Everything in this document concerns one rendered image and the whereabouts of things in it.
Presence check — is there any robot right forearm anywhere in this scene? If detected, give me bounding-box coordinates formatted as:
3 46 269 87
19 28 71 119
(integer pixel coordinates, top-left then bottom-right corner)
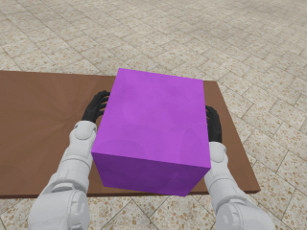
204 141 275 230

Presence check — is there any robot left forearm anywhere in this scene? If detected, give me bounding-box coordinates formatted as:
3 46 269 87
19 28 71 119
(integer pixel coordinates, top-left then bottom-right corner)
28 120 97 230

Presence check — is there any robot left hand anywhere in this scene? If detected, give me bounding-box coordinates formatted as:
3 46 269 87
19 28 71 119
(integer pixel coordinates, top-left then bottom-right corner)
82 90 111 124

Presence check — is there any table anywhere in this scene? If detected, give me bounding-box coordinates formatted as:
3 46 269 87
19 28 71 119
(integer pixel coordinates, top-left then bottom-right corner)
0 70 261 199

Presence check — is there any robot left upper arm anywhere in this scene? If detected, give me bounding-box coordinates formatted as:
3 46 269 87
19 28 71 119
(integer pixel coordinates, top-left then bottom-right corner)
29 189 90 230

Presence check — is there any robot right upper arm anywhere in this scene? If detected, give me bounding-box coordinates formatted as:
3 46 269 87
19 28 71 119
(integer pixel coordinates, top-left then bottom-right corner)
215 202 275 230

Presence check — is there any carton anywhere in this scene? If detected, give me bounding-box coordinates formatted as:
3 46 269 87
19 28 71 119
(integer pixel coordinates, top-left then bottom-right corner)
91 68 211 197

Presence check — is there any robot right hand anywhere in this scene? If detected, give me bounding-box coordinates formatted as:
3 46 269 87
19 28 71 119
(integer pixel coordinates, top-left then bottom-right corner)
205 105 223 144

